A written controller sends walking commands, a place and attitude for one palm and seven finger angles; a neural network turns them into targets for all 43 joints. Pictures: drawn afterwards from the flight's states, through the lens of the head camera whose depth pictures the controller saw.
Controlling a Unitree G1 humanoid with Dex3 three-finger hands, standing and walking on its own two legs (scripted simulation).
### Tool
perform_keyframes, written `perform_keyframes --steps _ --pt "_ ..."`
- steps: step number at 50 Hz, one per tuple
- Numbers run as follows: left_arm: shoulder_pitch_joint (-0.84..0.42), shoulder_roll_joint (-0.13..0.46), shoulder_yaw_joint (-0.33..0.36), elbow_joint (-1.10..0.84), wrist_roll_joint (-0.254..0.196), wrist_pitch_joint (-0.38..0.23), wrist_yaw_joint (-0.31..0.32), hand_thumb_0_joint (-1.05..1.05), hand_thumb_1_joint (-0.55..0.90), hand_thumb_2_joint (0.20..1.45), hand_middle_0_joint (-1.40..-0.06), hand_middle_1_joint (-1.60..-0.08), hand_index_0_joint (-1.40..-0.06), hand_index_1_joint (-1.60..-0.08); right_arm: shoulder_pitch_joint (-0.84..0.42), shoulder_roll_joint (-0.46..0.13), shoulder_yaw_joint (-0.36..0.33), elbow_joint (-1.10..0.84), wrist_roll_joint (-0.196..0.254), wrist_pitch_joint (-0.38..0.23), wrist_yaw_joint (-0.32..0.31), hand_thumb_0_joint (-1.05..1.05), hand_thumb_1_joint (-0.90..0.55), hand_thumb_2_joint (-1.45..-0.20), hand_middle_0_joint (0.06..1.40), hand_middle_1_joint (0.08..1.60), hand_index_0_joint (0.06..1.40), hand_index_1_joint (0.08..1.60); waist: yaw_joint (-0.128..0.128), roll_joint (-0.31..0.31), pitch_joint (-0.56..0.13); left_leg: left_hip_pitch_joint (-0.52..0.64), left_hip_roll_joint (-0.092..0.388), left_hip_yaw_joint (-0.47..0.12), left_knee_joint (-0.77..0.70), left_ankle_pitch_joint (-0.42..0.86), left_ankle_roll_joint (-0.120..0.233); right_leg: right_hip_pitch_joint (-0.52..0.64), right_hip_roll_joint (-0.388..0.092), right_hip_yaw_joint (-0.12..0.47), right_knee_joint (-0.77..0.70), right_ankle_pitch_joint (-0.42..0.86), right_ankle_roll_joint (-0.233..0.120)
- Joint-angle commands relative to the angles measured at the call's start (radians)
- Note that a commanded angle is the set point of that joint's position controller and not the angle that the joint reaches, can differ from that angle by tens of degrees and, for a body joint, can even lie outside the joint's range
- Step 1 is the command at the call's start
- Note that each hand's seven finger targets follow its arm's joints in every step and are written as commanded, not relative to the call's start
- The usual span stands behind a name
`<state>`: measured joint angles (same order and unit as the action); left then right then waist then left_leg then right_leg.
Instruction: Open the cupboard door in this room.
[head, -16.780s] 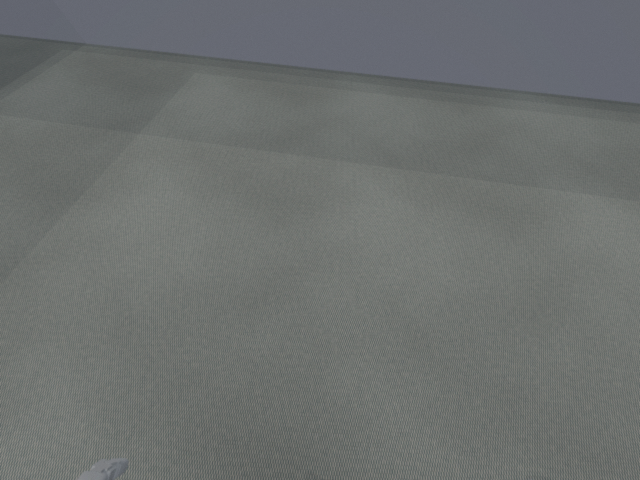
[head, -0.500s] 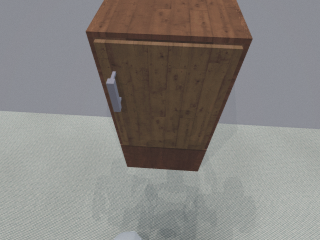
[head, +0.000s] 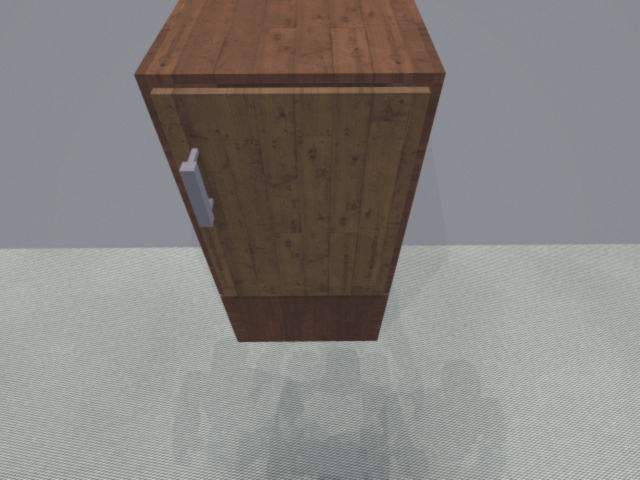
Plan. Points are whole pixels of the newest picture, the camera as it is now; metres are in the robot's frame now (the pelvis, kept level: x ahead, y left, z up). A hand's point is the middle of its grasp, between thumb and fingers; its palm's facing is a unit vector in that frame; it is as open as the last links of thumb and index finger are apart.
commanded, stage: come to a stop and stand still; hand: left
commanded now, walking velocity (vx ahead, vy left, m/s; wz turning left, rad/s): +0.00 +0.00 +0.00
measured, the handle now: (200, 188) +0.59 +0.24 -0.01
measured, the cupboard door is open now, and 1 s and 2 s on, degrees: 0 0 0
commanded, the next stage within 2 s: look again from close up in 0.44 s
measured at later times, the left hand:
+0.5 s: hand out of the picture -0.01 +0.12 -0.17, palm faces +0.06 -0.98 -0.16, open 7.3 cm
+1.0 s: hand out of the picture +0.02 +0.21 -0.17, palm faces +0.01 -0.97 -0.23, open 7.4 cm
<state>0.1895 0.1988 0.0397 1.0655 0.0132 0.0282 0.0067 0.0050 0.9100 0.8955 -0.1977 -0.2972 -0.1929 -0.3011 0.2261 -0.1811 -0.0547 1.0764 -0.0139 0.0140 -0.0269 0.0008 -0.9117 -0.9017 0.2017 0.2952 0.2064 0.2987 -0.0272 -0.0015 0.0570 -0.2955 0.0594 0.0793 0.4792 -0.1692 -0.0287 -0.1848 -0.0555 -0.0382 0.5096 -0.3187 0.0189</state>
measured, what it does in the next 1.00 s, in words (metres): stands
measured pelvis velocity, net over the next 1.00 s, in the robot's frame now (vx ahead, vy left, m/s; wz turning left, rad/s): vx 0.00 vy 0.02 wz -0.01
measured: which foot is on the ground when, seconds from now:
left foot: down 0.00-1.00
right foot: down 0.00-1.00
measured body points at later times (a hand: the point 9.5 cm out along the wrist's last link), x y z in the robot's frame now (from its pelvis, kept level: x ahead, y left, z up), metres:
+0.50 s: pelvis +0.00 -0.04 +0.01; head +0.02 -0.04 +0.45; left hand -0.02 +0.17 -0.15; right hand -0.02 -0.25 -0.16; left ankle +0.02 +0.13 -0.73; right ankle -0.03 -0.12 -0.73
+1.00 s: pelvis +0.00 +0.02 +0.00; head +0.01 +0.02 +0.45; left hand +0.02 +0.26 -0.15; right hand +0.04 -0.21 -0.15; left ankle +0.01 +0.11 -0.73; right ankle -0.03 -0.12 -0.73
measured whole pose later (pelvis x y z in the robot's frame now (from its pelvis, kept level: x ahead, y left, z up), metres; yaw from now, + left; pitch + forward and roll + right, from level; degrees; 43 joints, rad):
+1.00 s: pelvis +0.00 +0.02 +0.00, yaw +0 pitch -1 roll +0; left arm 0.28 0.19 0.01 1.05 0.02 0.00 0.03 0.00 0.91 0.90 -0.20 -0.30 -0.19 -0.30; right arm 0.26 -0.18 0.00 1.03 -0.01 -0.02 -0.02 0.01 -0.94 -0.90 0.20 0.29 0.20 0.30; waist 0.00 0.00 0.02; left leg -0.23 -0.01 0.07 0.51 -0.26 0.04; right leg -0.17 -0.06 -0.03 0.50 -0.31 0.04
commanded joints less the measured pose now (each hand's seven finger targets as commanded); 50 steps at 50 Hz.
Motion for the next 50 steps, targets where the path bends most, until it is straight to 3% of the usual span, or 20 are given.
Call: perform_keyframes --steps 1,2,3,5,7,9,11,15,26,27,28,29,30,32,33,34,36,40,42,50 --pt "0.06 0.165 0.017 -0.017 0.004 -0.032 0.021 0.0 0.9 0.9 -0.2 -0.3 -0.2 -0.3 -0.016 -0.033 0.005 -0.059 -0.001 0.009 0.01 0.0 -0.9 -0.9 0.2 0.3 0.2 0.3 0.04 -0.272 0.021 -0.032 0.013 -0.042 0.063 -0.247 0.002 -0.107 -0.236 0.245 -0.359 -0.142 -0.118" --pt "0.038 0.142 0.012 -0.018 0.005 -0.033 0.022 0.0 0.9 0.9 -0.2 -0.3 -0.2 -0.3 -0.018 -0.049 0.004 -0.049 -0.007 0.011 0.01 0.0 -0.9 -0.9 0.2 0.3 0.2 0.3 0.036 -0.266 0.084 -0.023 0.019 -0.06 0.096 -0.211 0.011 -0.165 -0.216 0.24 -0.363 -0.138 -0.129" --pt "0.018 0.118 0.005 -0.016 0.004 -0.033 0.022 0.0 0.9 0.9 -0.2 -0.3 -0.2 -0.3 0.026 -0.046 0.007 -0.023 -0.007 0.008 0.008 0.0 -0.9 -0.9 0.2 0.3 0.2 0.3 0.013 -0.21 0.09 -0.001 0.019 -0.062 0.096 -0.153 0.014 -0.155 -0.189 0.199 -0.328 -0.067 -0.129" --pt "0.019 0.089 -0.002 -0.009 -0.005 -0.039 0.022 0.0 0.9 0.9 -0.2 -0.3 -0.2 -0.3 0.109 -0.033 0.016 0.022 -0.005 -0.003 0.005 0.0 -0.9 -0.9 0.2 0.3 0.2 0.3 -0.007 -0.132 0.04 0.066 0.018 -0.06 0.017 -0.022 0.012 -0.101 -0.137 0.115 -0.238 0.077 -0.105" --pt "0.051 0.07 -0.009 0.002 -0.011 -0.041 0.023 0.0 0.9 0.9 -0.2 -0.3 -0.2 -0.3 0.121 -0.038 0.021 0.039 -0.002 -0.012 0.001 0.0 -0.9 -0.9 0.2 0.3 0.2 0.3 0.006 -0.072 0.028 0.113 0.034 -0.076 -0.042 0.067 0.012 -0.096 -0.097 0.084 -0.207 0.091 -0.076" --pt "0.067 0.058 -0.01 0.006 -0.01 -0.039 0.025 0.0 0.9 0.9 -0.2 -0.3 -0.2 -0.3 0.127 -0.049 0.025 0.046 -0.002 -0.01 -0.004 0.0 -0.9 -0.9 0.2 0.3 0.2 0.3 0.011 -0.109 0.069 0.116 0.048 -0.079 -0.057 0.036 0.011 -0.124 -0.08 0.098 -0.252 0.005 -0.067" --pt "0.085 0.069 -0.006 0.018 -0.011 -0.034 0.023 0.0 0.9 0.9 -0.2 -0.3 -0.2 -0.3 0.117 -0.042 0.026 0.057 -0.001 -0.009 -0.005 0.0 -0.9 -0.9 0.2 0.3 0.2 0.3 0.019 -0.009 0.056 0.124 0.041 -0.074 -0.06 0.054 0.007 -0.095 -0.074 0.092 -0.247 0.024 -0.059" --pt "0.099 0.068 -0.004 0.024 -0.012 -0.037 0.024 0.0 0.9 0.9 -0.2 -0.3 -0.2 -0.3 0.126 -0.034 0.027 0.061 -0.001 -0.008 -0.007 0.0 -0.9 -0.9 0.2 0.3 0.2 0.3 0.019 -0.037 0.042 0.116 0.04 -0.066 -0.062 0.043 0.004 -0.064 -0.074 0.093 -0.256 0.036 -0.061" --pt "0.154 0.036 -0.008 0.045 -0.008 -0.04 0.028 0.0 0.9 0.9 -0.2 -0.3 -0.2 -0.3 0.111 -0.03 0.027 0.063 0.005 -0.015 -0.016 0.0 -0.9 -0.9 0.2 0.3 0.2 0.3 0.021 -0.002 0.031 0.155 0.051 -0.07 -0.071 0.087 0.011 -0.051 -0.054 0.065 -0.224 0.141 -0.053" --pt "0.278 0.057 -0.006 0.076 0.009 -0.079 0.069 0.0 0.9 0.9 -0.2 -0.3 -0.2 -0.3 -0.027 -0.044 0.028 -0.018 0.009 -0.036 -0.005 0.0 -0.9 -0.9 0.2 0.3 0.2 0.3 0.095 -0.1 0.021 -0.008 0.028 -0.02 0.208 -0.034 -0.011 0.016 -0.147 0.208 -0.192 0.85 0.037" --pt "0.235 0.086 -0.004 0.029 0.013 -0.094 0.067 0.0 0.9 0.9 -0.2 -0.3 -0.2 -0.3 0.053 0.003 0.03 -0.061 0.004 -0.027 0.001 0.0 -0.9 -0.9 0.2 0.3 0.2 0.3 0.008 -0.056 -0.06 -0.058 0.003 -0.084 0.247 -0.189 0.019 0.102 -0.204 0.184 -0.127 0.971 -0.013" --pt "0.213 0.084 -0.003 0.011 0.017 -0.093 0.064 0.0 0.9 0.9 -0.2 -0.3 -0.2 -0.3 0.065 0.009 0.03 -0.064 0.011 -0.031 0.005 0.0 -0.9 -0.9 0.2 0.3 0.2 0.3 0.013 -0.043 -0.108 -0.047 0.013 -0.064 0.22 -0.215 0.029 0.118 -0.177 0.136 -0.091 0.864 -0.098" --pt "0.197 0.078 -0.005 -0.007 0.016 -0.095 0.06 0.0 0.9 0.9 -0.2 -0.3 -0.2 -0.3 0.081 0.013 0.031 -0.07 0.012 -0.036 0.006 0.0 -0.9 -0.9 0.2 0.3 0.2 0.3 0.006 -0.062 -0.128 -0.022 -0.01 -0.041 0.154 -0.182 0.025 0.133 -0.151 0.118 -0.067 0.832 -0.122" --pt "0.178 0.051 -0.011 -0.017 0.007 -0.085 0.056 0.0 0.9 0.9 -0.2 -0.3 -0.2 -0.3 0.122 -0.004 0.034 -0.055 0.009 -0.039 0.006 0.0 -0.9 -0.9 0.2 0.3 0.2 0.3 -0.006 -0.041 -0.097 0.087 0.004 -0.056 0.01 0.005 0.037 0.049 -0.088 0.059 -0.022 0.585 -0.089" --pt "0.183 0.027 -0.016 -0.02 0.004 -0.075 0.055 0.0 0.9 0.9 -0.2 -0.3 -0.2 -0.3 0.131 -0.038 0.031 -0.053 0.004 -0.044 0.003 0.0 -0.9 -0.9 0.2 0.3 0.2 0.3 0.003 0.003 -0.066 0.1 0.054 -0.091 0.006 0.146 0.054 -0.008 -0.051 0.046 -0.022 0.402 -0.069" --pt "0.197 0.014 -0.016 -0.027 0.005 -0.065 0.055 0.0 0.9 0.9 -0.2 -0.3 -0.2 -0.3 0.132 -0.06 0.03 -0.059 0.001 -0.043 -0.001 0.0 -0.9 -0.9 0.2 0.3 0.2 0.3 0.014 0.02 -0.04 0.08 0.076 -0.107 0.015 0.178 0.065 -0.027 -0.026 0.042 -0.043 0.254 -0.062" --pt "0.194 0.021 -0.017 -0.024 0.008 -0.051 0.05 0.0 0.9 0.9 -0.2 -0.3 -0.2 -0.3 0.107 -0.065 0.035 -0.064 -0.002 -0.044 -0.001 0.0 -0.9 -0.9 0.2 0.3 0.2 0.3 0.028 0.162 0.008 0.035 0.081 -0.141 -0.031 0.187 0.08 -0.025 -0.009 0.025 -0.04 0.097 -0.054" --pt "0.175 0.031 -0.024 -0.027 0.008 -0.04 0.038 0.0 0.9 0.9 -0.2 -0.3 -0.2 -0.3 0.081 -0.084 0.036 -0.087 -0.001 -0.04 -0.003 0.0 -0.9 -0.9 0.2 0.3 0.2 0.3 0.028 0.017 0.049 0.008 0.061 -0.149 -0.087 -0.013 0.082 -0.048 -0.011 0.035 -0.07 0.046 -0.046" --pt "0.169 0.042 -0.024 -0.032 0.009 -0.038 0.034 0.0 0.9 0.9 -0.2 -0.3 -0.2 -0.3 0.077 -0.092 0.038 -0.086 -0.003 -0.042 -0.001 0.0 -0.9 -0.9 0.2 0.3 0.2 0.3 0.033 0.056 0.054 -0.002 0.06 -0.162 -0.123 -0.057 0.084 -0.044 -0.012 0.031 -0.067 0.035 -0.042" --pt "0.155 0.072 -0.027 -0.035 0.008 -0.039 0.026 0.0 0.9 0.9 -0.2 -0.3 -0.2 -0.3 0.066 -0.116 0.039 -0.08 -0.003 -0.048 0.003 0.0 -0.9 -0.9 0.2 0.3 0.2 0.3 0.038 0.016 0.004 0.033 0.055 -0.157 -0.145 -0.052 0.086 -0.024 -0.031 0.037 -0.079 0.079 -0.035"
